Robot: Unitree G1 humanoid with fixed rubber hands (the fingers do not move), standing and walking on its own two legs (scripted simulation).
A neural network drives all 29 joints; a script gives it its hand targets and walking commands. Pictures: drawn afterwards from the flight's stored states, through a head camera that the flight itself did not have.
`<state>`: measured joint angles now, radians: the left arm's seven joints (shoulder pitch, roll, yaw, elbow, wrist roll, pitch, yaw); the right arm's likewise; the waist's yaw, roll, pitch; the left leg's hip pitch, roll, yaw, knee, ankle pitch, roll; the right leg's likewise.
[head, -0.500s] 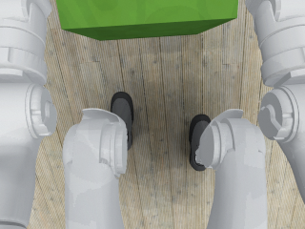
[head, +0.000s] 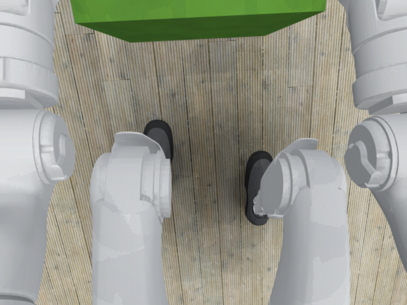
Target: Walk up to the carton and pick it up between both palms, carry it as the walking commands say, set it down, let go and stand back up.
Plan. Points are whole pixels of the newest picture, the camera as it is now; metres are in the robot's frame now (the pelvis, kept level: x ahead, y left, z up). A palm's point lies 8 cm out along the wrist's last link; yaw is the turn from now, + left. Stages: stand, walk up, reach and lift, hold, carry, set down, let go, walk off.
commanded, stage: reach and lift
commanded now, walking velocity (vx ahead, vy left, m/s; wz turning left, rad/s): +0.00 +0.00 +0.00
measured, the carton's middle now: out of the picture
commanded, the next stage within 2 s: none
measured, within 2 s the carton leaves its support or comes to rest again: neither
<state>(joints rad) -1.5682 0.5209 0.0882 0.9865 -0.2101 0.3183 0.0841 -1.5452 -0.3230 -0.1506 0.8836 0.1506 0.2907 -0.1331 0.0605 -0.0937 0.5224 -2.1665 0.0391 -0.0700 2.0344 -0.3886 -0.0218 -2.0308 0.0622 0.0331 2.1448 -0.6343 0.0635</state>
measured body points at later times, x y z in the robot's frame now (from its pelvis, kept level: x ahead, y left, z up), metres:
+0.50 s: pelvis +0.00 +0.00 +0.01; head +0.35 +0.07 +0.27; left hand +0.57 +0.28 -0.10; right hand +0.61 -0.09 -0.07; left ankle +0.17 +0.14 -0.36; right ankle +0.11 -0.13 -0.36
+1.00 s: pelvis -0.02 -0.02 +0.06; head +0.33 +0.03 +0.34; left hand +0.55 +0.25 -0.03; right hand +0.58 -0.12 -0.03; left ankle +0.17 +0.14 -0.36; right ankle +0.11 -0.14 -0.36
